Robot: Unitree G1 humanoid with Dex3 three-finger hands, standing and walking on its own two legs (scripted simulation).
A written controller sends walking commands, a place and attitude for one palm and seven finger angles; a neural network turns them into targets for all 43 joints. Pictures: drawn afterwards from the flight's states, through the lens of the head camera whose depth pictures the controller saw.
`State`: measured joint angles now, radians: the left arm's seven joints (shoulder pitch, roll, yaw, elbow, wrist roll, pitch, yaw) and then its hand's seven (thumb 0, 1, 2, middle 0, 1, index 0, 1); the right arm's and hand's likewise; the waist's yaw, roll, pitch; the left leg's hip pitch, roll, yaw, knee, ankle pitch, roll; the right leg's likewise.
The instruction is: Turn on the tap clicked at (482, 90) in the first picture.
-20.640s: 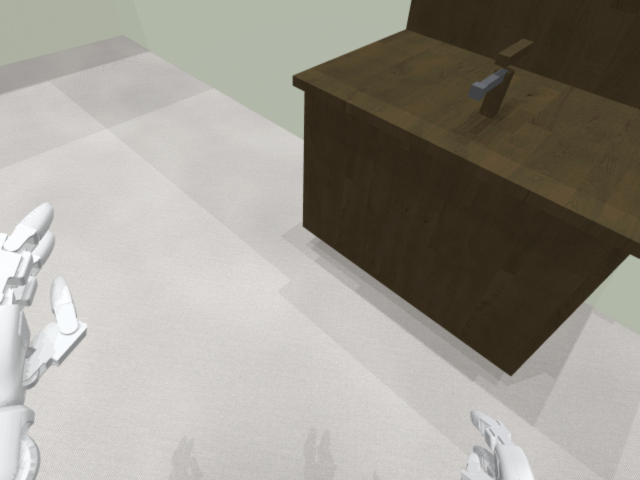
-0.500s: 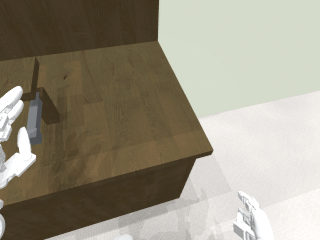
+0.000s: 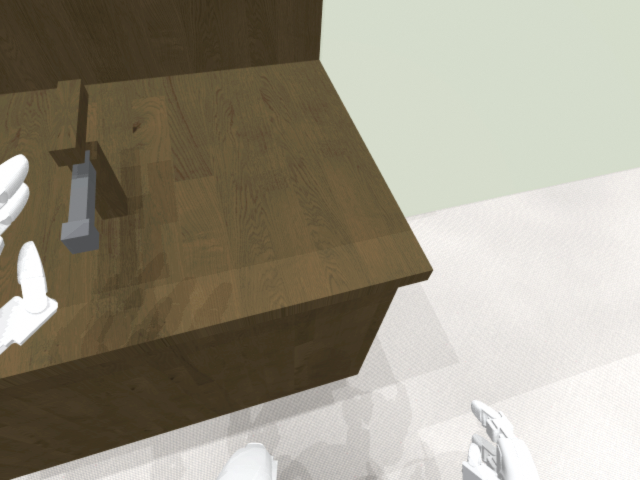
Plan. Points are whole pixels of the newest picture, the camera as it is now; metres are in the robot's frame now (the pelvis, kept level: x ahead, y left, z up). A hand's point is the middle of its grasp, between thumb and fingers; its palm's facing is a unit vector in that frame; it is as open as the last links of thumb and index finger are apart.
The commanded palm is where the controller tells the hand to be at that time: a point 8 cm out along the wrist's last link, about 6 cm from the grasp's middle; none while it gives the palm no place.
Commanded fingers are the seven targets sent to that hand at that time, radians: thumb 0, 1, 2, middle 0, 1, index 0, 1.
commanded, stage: shuffle to correct the standing spot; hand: left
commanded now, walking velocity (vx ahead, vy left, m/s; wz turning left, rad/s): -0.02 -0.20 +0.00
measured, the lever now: (80, 236) +0.34 +0.31 +0.09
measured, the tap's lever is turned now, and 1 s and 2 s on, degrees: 0 0 0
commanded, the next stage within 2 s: come to a stop and stand still in 0.38 s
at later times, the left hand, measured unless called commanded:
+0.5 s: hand (89, 278) +0.25 +0.22 +0.18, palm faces +0.32 -0.85 -0.42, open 7.4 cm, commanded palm +0.19 +0.26 +0.19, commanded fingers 0.00 0.90 0.90 -0.20 -0.30 -0.20 -0.30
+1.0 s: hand (60, 248) +0.26 +0.25 +0.20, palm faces +0.42 -0.80 -0.43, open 7.4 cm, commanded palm +0.19 +0.27 +0.19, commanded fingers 0.00 0.90 0.90 -0.20 -0.30 -0.20 -0.30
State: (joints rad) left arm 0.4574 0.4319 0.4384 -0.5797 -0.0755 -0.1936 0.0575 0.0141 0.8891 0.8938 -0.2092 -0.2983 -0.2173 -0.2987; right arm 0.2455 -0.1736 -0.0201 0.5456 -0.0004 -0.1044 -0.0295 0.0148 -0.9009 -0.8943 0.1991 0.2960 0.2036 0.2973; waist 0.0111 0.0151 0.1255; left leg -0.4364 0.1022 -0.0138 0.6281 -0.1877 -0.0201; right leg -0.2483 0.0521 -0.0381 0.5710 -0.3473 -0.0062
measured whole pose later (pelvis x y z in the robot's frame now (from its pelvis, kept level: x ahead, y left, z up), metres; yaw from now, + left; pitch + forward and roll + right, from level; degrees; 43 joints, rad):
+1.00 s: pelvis +0.02 -0.01 +0.01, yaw -2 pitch -1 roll -1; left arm 0.31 0.40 0.44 -0.41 -0.05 -0.19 0.09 0.02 0.90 0.89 -0.20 -0.30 -0.21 -0.30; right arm 0.16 -0.21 0.00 0.54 0.02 -0.14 0.02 0.01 -0.90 -0.89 0.20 0.30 0.21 0.30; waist 0.03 0.03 0.09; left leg -0.33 0.03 0.03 0.54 -0.21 0.00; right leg -0.21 0.02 -0.01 0.53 -0.32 0.00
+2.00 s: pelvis -0.06 +0.05 +0.01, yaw +4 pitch -5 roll -3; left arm 0.37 0.37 0.36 -0.47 -0.01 -0.19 0.10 0.02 0.89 0.89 -0.21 -0.30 -0.21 -0.30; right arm 0.21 -0.19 0.00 0.59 0.00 -0.13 -0.01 0.01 -0.90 -0.89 0.20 0.30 0.21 0.30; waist 0.03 0.00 0.09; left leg -0.34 -0.01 0.04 0.50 -0.22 0.04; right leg -0.17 0.00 0.02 0.43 -0.25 -0.01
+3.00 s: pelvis -0.16 +0.04 +0.01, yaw +1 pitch -3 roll +2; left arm 0.44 0.37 0.35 -0.50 -0.04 -0.22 0.12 0.02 0.89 0.89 -0.21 -0.30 -0.22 -0.30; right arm 0.25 -0.24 -0.04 0.61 0.00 -0.16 -0.05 0.01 -0.90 -0.89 0.20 0.30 0.20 0.30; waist 0.01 -0.03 0.06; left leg -0.23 0.04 0.04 0.49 -0.20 -0.01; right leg -0.26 0.01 -0.06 0.59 -0.28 -0.06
